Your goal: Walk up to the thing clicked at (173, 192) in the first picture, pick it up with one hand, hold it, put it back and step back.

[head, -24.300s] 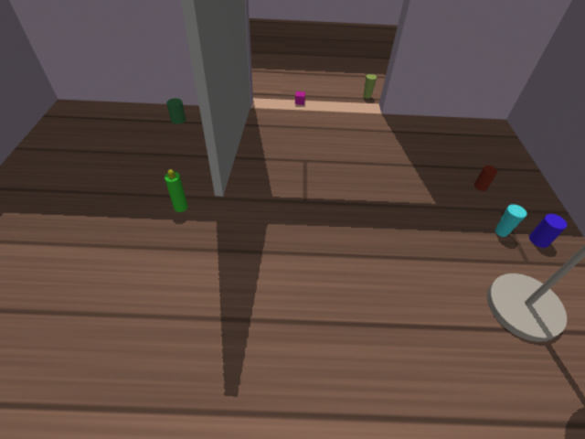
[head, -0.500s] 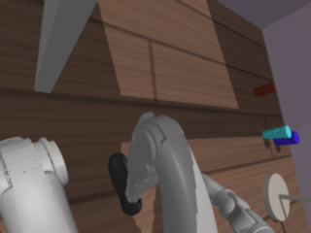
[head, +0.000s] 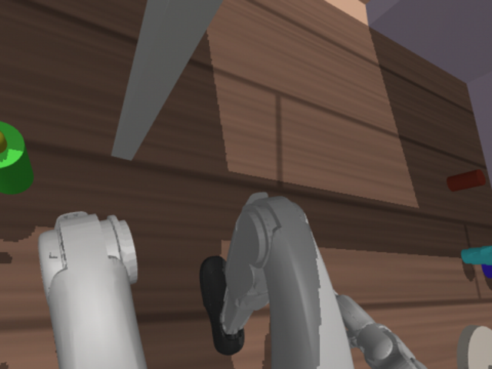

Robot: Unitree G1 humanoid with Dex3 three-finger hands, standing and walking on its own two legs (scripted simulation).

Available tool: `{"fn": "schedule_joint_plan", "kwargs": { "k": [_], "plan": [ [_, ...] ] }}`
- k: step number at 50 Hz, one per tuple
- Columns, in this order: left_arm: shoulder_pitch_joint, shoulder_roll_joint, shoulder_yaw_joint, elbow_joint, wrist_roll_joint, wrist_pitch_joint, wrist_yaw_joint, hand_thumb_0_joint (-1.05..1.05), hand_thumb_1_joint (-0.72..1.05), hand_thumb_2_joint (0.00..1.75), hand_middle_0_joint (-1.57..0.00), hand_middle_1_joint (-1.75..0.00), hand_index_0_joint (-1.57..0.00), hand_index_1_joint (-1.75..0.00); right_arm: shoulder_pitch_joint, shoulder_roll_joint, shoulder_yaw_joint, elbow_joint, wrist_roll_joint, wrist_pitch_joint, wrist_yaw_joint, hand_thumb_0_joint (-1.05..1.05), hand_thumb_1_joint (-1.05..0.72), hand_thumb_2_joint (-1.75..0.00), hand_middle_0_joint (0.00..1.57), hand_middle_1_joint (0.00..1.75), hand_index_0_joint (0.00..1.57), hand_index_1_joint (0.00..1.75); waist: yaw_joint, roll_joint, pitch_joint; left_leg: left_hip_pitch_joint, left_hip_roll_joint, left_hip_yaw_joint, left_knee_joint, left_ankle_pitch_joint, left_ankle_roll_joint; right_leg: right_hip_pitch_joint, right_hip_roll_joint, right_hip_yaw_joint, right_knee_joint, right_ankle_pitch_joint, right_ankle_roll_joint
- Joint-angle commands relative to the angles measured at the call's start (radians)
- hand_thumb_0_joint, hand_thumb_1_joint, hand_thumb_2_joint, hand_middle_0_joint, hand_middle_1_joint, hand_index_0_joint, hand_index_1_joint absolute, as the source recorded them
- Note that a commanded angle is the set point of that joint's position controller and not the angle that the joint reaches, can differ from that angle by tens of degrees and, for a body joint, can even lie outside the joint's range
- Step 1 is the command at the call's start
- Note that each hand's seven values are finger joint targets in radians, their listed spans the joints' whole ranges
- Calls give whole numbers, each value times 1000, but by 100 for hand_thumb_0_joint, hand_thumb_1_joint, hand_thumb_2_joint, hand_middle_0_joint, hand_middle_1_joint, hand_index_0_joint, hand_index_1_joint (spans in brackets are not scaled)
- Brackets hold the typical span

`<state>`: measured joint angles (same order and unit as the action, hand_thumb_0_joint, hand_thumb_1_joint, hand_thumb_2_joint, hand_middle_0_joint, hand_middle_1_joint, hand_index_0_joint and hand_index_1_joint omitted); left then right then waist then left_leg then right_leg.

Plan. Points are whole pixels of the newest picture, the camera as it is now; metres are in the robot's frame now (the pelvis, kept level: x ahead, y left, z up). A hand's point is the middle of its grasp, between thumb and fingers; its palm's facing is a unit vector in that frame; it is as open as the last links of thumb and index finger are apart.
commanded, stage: rise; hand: left
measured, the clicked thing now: (2, 160) +0.42 +0.28 -0.19
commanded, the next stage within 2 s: home in 0.08 s
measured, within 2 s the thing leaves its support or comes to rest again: neither
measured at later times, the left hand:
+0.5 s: hand out of the picture +0.31 +0.39 +0.03, palm faces +0.30 -0.81 -0.49, open 17.4 cm
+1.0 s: hand out of the picture +0.26 +0.27 +0.23, palm faces +0.32 -0.87 -0.38, open 17.5 cm
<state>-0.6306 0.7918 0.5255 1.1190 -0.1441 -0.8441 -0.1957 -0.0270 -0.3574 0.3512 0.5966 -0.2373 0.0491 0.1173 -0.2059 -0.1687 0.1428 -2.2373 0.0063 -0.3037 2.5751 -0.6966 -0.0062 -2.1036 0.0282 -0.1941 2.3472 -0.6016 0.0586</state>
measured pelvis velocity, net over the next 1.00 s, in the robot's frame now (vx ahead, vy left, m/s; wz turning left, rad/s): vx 0.07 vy -0.02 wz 0.22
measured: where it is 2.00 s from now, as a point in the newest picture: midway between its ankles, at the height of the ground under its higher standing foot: (165, 348)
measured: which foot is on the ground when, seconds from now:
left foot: down 0.00-1.00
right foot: down 0.00-1.00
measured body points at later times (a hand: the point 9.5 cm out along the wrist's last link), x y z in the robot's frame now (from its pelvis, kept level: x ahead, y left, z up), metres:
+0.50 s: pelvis +0.01 -0.01 +0.11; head +0.19 +0.07 +0.51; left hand +0.29 +0.43 +0.06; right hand +0.19 -0.24 -0.02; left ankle +0.08 +0.12 -0.27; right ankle +0.14 -0.13 -0.27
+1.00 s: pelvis +0.07 -0.02 +0.33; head +0.17 +0.03 +0.77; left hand +0.24 +0.31 +0.26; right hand +0.29 -0.23 +0.24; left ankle +0.08 +0.12 -0.27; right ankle +0.14 -0.13 -0.27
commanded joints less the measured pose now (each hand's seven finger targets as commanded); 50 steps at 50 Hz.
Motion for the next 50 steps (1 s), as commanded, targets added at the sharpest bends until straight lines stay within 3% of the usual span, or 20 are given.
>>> {"fn": "schedule_joint_plan", "kwargs": {
  "k": [1, 2, 3, 4, 5, 7, 9, 11, 13, 20, 22, 25, 30, 31, 38, 39, 43, 45, 46, 50],
  "plan": [
    [-248, 198, 44, -207, -30, 24, -33, 0, -59, 5, -2, -4, -4, -2, 112, -310, -154, -5, 43, 1, -30, 0, -87, -89, 20, 30, 20, 30, -37, 471, -557, 357, 41, 104, -367, 55, 3, 218, 29, -63, -170, 106, -80],
    [-246, 156, 16, -180, -24, 33, -42, 0, -51, 7, -4, 0, -3, -1, 105, -300, -159, -6, 49, 4, -29, 0, -82, -89, 20, 30, 20, 30, -40, 462, -552, 364, 41, 98, -377, 44, 2, 189, 27, -62, -163, 90, -83],
    [-170, 317, 53, -143, 135, 99, -3, 0, -52, 7, -7, -5, -6, -6, 99, -268, -210, -12, 84, 17, -34, 0, -90, -91, 20, 30, 20, 30, 54, 532, -644, 478, 41, 125, -445, 82, -3, 180, 20, -42, -193, 81, -92],
    [-245, 251, 15, -202, 121, 127, 6, 0, -54, 8, -7, -6, -6, -7, 112, -260, -217, -25, 94, 23, -34, 0, -93, -92, 20, 30, 20, 30, 22, 553, -664, 479, 45, 127, -464, 71, -5, 180, 22, -35, -200, 70, -93],
    [-265, 199, -8, -213, 125, 151, 14, 0, -54, 8, -7, -5, -5, -6, 124, -256, -234, -27, 107, 30, -32, 0, -92, -91, 20, 30, 20, 30, 19, 542, -668, 472, 42, 132, -483, 25, -1, 160, 20, -30, -213, 41, -94],
    [-253, 296, 44, -304, 160, 206, 39, 0, -55, 7, -8, -6, -7, -7, 149, -251, -261, -26, 125, 38, -33, 0, -94, -92, 20, 30, 20, 30, 67, 585, -760, 525, 35, 157, -509, 54, -3, 193, 15, -10, -225, 53, -96],
    [-205, 314, 57, -310, 192, 269, 60, 0, -58, 8, -9, -7, -8, -8, 163, -234, -287, -31, 145, 49, -37, 0, -98, -93, 20, 30, 20, 30, 91, 589, -786, 543, 35, 168, -534, 71, 0, 177, 13, 6, -232, 54, -100],
    [-207, 273, 33, -327, 208, 326, 73, 0, -53, 7, -5, -6, -5, -6, 196, -216, -311, -12, 162, 62, -43, 0, -90, -90, 20, 30, 20, 30, 74, 576, -779, 546, 31, 182, -552, 73, 4, 168, 9, 23, -253, 52, -101],
    [-119, 279, 56, -322, 224, 385, 95, 0, -51, 8, -6, -6, -6, -6, 198, -202, -332, -12, 178, 69, -51, 0, -90, -90, 20, 30, 20, 30, 112, 543, -767, 542, 29, 191, -583, 56, 9, 157, 5, 35, -280, 33, -103],
    [92, 72, -78, -516, 220, 585, 152, 0, -56, 5, -6, -6, -6, -6, 212, -163, -409, -78, 237, 74, -82, 0, -89, -90, 20, 30, 20, 30, 131, 380, -855, 637, 25, 190, -746, -1, 25, 276, -2, 76, -462, -16, -96],
    [97, 38, -120, -661, 211, 630, 172, 0, -56, 5, -6, -6, -6, -6, 220, -154, -421, -96, 252, 73, -95, 0, -89, -90, 20, 30, 20, 30, 138, 375, -888, 697, 26, 188, -804, -10, 27, 334, -4, 91, -521, -17, -95],
    [202, 73, -92, -802, 201, 695, 214, 0, -52, 8, -6, -7, -6, -7, 211, -134, -428, -125, 268, 68, -120, 0, -89, -90, 20, 30, 20, 30, 173, 328, -918, 751, 25, 208, -870, 2, 32, 465, -8, 117, -619, -20, -90],
    [375, -7, -112, -844, 194, 771, 269, 0, -54, 6, -5, -6, -5, -6, 200, -84, -421, -139, 280, 41, -161, 0, -89, -90, 20, 30, 20, 30, 175, 292, -856, 852, 24, 237, -982, 49, 35, 641, -14, 152, -766, -6, -84],
    [366, 9, -97, -896, 190, 777, 281, 0, -54, 7, -6, -6, -5, -6, 203, -76, -422, -142, 281, 37, -170, 0, -89, -90, 20, 30, 20, 30, 188, 299, -867, 885, 23, 245, -1000, 73, 34, 680, -16, 161, -792, 14, -84],
    [562, -209, -231, -824, 169, 856, 320, 0, -57, 5, -5, -5, -5, -5, 214, -32, -411, -161, 283, -19, -212, 0, -89, -90, 20, 30, 20, 30, 161, 253, -748, 1046, 15, 279, -1155, 217, 32, 913, -22, 169, -995, 142, -81],
    [535, -179, -223, -894, 165, 860, 326, 0, -57, 4, -5, -5, -5, -5, 228, -32, -413, -155, 283, -27, -218, 0, -89, -90, 20, 30, 20, 30, 173, 261, -751, 1082, 16, 283, -1176, 238, 31, 954, -24, 180, -1028, 161, -79],
    [661, -289, -300, -842, 160, 911, 340, 0, -57, 4, -5, -5, -5, -5, 237, -13, -403, -158, 279, -58, -229, 0, -89, -90, 20, 30, 20, 30, 157, 223, -684, 1186, 15, 284, -1274, 313, 28, 1088, -27, 180, -1133, 240, -75],
    [662, -295, -311, -874, 157, 931, 350, 0, -56, 5, -5, -5, -5, -5, 244, -16, -404, -167, 279, -70, -238, 0, -89, -90, 20, 30, 20, 30, 156, 229, -683, 1249, 15, 287, -1320, 358, 27, 1161, -28, 175, -1178, 290, -74],
    [623, -255, -291, -974, 155, 934, 361, 0, -55, 6, -5, -5, -5, -5, 259, -13, -403, -167, 282, -74, -243, 0, -89, -90, 20, 30, 20, 30, 173, 245, -696, 1291, 14, 287, -1350, 368, 25, 1198, -31, 175, -1200, 296, -75],
    [758, -352, -371, -990, 148, 984, 375, 0, -58, 4, -5, -5, -5, -5, 260, 5, -391, -182, 281, -90, -264, 0, -89, -90, 20, 30, 20, 30, 161, 251, -616, 1416, 13, 290, -1458, 419, 17, 1302, -27, 166, -1297, 341, -72]
  ]
}}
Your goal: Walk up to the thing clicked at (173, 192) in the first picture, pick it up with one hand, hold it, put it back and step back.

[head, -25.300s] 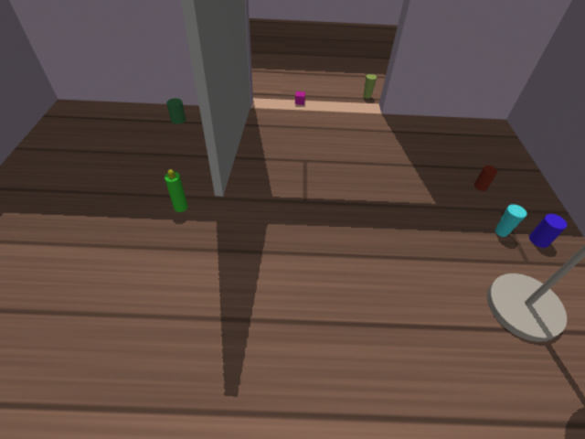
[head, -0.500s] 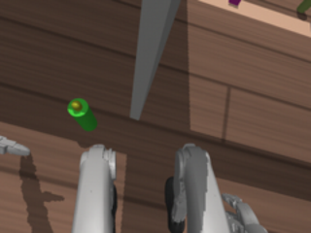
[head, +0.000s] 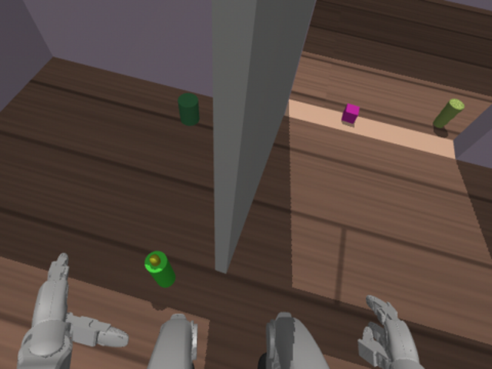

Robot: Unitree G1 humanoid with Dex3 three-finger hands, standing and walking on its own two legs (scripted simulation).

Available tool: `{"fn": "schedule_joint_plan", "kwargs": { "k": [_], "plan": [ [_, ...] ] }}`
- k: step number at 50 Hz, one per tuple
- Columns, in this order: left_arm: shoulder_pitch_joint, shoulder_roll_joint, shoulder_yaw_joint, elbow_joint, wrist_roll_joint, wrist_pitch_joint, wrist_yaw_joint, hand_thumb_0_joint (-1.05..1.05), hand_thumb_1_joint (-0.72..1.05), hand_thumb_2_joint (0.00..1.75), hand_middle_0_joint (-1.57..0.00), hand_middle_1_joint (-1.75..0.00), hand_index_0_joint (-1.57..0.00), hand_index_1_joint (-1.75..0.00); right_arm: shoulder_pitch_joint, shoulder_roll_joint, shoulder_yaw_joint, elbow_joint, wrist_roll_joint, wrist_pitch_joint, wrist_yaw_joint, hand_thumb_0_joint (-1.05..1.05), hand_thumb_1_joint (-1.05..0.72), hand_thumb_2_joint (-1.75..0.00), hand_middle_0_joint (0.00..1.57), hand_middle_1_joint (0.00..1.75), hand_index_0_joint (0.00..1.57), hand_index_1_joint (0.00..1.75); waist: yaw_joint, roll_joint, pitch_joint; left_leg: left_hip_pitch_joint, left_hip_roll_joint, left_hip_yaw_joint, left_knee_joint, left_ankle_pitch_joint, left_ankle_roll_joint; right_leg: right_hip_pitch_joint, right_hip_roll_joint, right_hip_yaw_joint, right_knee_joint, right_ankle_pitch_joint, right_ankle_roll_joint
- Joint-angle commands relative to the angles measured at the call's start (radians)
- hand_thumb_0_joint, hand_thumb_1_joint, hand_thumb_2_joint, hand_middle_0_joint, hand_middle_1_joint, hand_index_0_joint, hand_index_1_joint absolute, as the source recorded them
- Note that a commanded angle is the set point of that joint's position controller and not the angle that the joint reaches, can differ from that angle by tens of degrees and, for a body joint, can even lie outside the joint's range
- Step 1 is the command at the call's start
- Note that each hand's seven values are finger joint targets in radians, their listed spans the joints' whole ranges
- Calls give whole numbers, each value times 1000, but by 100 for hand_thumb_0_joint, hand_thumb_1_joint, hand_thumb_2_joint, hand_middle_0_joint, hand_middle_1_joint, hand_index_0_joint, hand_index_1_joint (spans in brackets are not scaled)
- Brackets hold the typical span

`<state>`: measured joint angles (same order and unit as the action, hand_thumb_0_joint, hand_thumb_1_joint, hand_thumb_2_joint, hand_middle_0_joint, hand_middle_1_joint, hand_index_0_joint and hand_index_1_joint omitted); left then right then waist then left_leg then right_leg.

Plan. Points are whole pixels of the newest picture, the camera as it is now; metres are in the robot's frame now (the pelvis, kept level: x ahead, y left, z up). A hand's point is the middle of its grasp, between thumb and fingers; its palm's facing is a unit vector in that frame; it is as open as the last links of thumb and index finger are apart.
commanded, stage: home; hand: left
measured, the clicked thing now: (160, 269) +0.41 +0.22 -0.52
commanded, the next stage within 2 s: none
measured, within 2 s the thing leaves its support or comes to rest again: neither
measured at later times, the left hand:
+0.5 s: hand (85, 333) +0.19 +0.19 +0.03, palm faces +0.13 -0.95 -0.29, open 17.6 cm
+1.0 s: hand (90, 346) +0.18 +0.18 +0.03, palm faces +0.12 -0.95 -0.28, open 17.5 cm
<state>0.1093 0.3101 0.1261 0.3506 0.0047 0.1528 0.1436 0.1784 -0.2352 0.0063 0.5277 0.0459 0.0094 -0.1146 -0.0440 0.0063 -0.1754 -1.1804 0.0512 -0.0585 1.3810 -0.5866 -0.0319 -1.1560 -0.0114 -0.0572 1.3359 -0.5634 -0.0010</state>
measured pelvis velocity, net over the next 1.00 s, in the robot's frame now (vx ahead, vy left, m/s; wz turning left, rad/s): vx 0.01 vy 0.00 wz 0.02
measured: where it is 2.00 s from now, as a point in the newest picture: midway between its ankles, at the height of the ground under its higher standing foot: outside the picture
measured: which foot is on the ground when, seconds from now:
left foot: down 0.00-1.00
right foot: down 0.00-1.00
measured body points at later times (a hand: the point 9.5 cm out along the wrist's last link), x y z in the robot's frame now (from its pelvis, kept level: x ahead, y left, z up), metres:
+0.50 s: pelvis +0.03 +0.01 +0.08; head +0.04 +0.01 +0.53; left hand +0.18 +0.24 +0.05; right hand +0.21 -0.23 +0.02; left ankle +0.03 +0.13 -0.60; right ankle +0.04 -0.12 -0.60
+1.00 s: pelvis +0.01 +0.00 +0.08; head +0.03 +0.00 +0.53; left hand +0.17 +0.23 +0.05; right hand +0.17 -0.24 +0.01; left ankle +0.03 +0.13 -0.60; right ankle +0.04 -0.12 -0.60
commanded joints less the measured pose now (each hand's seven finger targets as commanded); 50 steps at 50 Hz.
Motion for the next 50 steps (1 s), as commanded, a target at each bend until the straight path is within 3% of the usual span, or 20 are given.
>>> {"fn": "schedule_joint_plan", "kwargs": {
  "k": [1, 3, 6, 8, 11, 12, 13, 15, 17, 18, 19, 23, 28, 31, 33, 35, 37, 39, 50],
  "plan": [
    [43, 123, 24, -224, -2, 0, 39, 0, -57, 4, -5, -5, -5, -5, 54, -113, -44, -120, -4, -55, -37, 0, -90, -90, 20, 30, 20, 30, 2, 68, -275, 372, -32, 46, -288, 310, 43, 381, 12, 27, -314, 304, -11],
    [51, 147, 29, -330, -4, 13, 49, 0, -56, 5, -5, -5, -5, -5, 62, -111, -42, -124, -4, -60, -49, 0, -90, -90, 20, 30, 20, 30, 15, 96, -261, 438, -35, 52, -342, 319, 41, 433, 10, 28, -364, 311, -10],
    [203, 35, -53, -327, -13, 50, 49, 0, -56, 5, -5, -5, -5, -5, 62, -98, -36, -145, -9, -72, -61, 0, -90, -90, 20, 30, 20, 30, 3, 78, -189, 496, -33, 48, -416, 334, 36, 484, 21, 8, -418, 320, -10],
    [182, 90, -26, -451, -14, 57, 57, 0, -55, 6, -5, -5, -5, -6, 56, -98, -35, -158, -8, -80, -70, 0, -90, -90, 20, 30, 20, 30, 20, 81, -159, 521, -34, 47, -459, 311, 37, 516, 21, 3, -458, 296, -9],
    [273, 46, -67, -517, -15, 71, 56, 0, -57, 4, -5, -5, -5, -5, 46, -85, -26, -190, -14, -99, -80, 0, -90, -90, 20, 30, 20, 30, 13, 59, -137, 558, -35, 48, -492, 341, 38, 567, 26, -7, -487, 328, -6],
    [347, -9, -105, -444, -16, 82, 49, 0, -60, 3, -4, -4, -4, -5, 57, -81, -27, -174, -15, -101, -82, 0, -90, -90, 20, 30, 20, 30, 3, 21, -74, 551, -34, 46, -502, 333, 39, 552, 31, -14, -499, 319, -4],
    [359, -25, -121, -453, -19, 85, 44, 0, -61, 2, -4, -4, -4, -4, 41, -84, -27, -191, -15, -106, -81, 0, -90, -90, 20, 30, 20, 30, 6, 6, -30, 543, -33, 42, -521, 300, 40, 544, 32, -19, -516, 287, -3],
    [307, 42, -66, -585, -14, 76, 45, 0, -58, 4, -5, -5, -5, -5, 49, -89, -35, -197, -18, -115, -85, 0, -90, -90, 20, 30, 20, 30, 17, 34, -76, 577, -32, 43, -537, 327, 38, 578, 31, -17, -525, 305, -5],
    [336, 38, -70, -597, -13, 77, 37, 0, -60, 3, -4, -5, -4, -5, 37, -91, -33, -218, -22, -126, -84, 0, -90, -90, 20, 30, 20, 30, 13, 25, -51, 584, -34, 49, -545, 336, 37, 592, 30, -16, -540, 312, -2],
    [367, 1, -97, -563, -14, 80, 32, 0, -58, 4, -5, -5, -5, -5, 46, -88, -32, -207, -24, -132, -81, 0, -90, -90, 20, 30, 20, 30, 10, 6, -24, 589, -33, 49, -551, 344, 36, 590, 32, -19, -540, 317, -1],
    [350, -3, -99, -570, -16, 78, 29, 0, -61, 2, -4, -4, -4, -4, 36, -86, -31, -217, -23, -136, -81, 0, -90, -90, 20, 30, 20, 30, 6, 2, -5, 586, -33, 52, -550, 334, 39, 584, 30, -15, -550, 315, 2],
    [326, 4, -79, -565, -8, 68, 19, 0, -58, 4, -5, -5, -5, -5, 44, -90, -34, -207, -32, -154, -77, 0, -90, -90, 20, 30, 20, 30, 4, 14, -7, 588, -40, 56, -555, 300, 39, 592, 25, -6, -563, 287, 2],
    [316, 4, -80, -593, -6, 61, 15, 0, -57, 4, -5, -5, -5, -5, 37, -89, -34, -205, -35, -170, -75, 0, -90, -90, 20, 30, 20, 30, 18, 65, -40, 627, -39, 47, -578, 319, 29, 617, 29, -14, -553, 292, -6],
    [320, -13, -95, -568, -7, 62, 14, 0, -56, 5, -5, -5, -5, -5, 34, -88, -30, -197, -35, -179, -73, 0, -90, -90, 20, 30, 20, 30, 10, 41, -22, 626, -39, 46, -581, 310, 32, 621, 29, -14, -565, 289, -5],
    [328, -4, -81, -561, -6, 61, 15, 0, -59, 3, -5, -5, -4, -5, 37, -87, -29, -192, -36, -178, -73, 0, -90, -90, 20, 30, 20, 30, 20, 61, -31, 632, -37, 40, -584, 330, 28, 627, 31, -18, -558, 298, -8],
    [329, -16, -96, -557, -7, 61, 12, 0, -57, 4, -5, -5, -5, -5, 31, -90, -30, -195, -36, -181, -72, 0, -90, -90, 20, 30, 20, 30, 18, 57, -3, 625, -35, 39, -597, 302, 27, 612, 34, -23, -562, 273, -8],
    [324, -10, -87, -541, -7, 59, 11, 0, -58, 4, -5, -5, -5, -5, 32, -90, -30, -195, -36, -180, -75, 0, -90, -90, 20, 30, 20, 30, 11, 27, -16, 624, -40, 47, -584, 302, 33, 616, 31, -15, -577, 279, -3],
    [334, 3, -74, -541, -7, 59, 10, 0, -56, 5, -5, -5, -5, -5, 28, -91, -29, -195, -37, -185, -73, 0, -90, -90, 20, 30, 20, 30, 21, 39, -5, 606, -42, 47, -589, 267, 34, 614, 28, -13, -582, 245, -5],
    [331, -5, -79, -528, -7, 46, 6, 0, -55, 5, -5, -5, -5, -5, 28, -89, -30, -192, -36, -201, -73, 0, -90, -90, 20, 30, 20, 30, 21, 17, 18, 593, -43, 50, -602, 186, 39, 600, 27, -8, -596, 175, -2]
  ]
}}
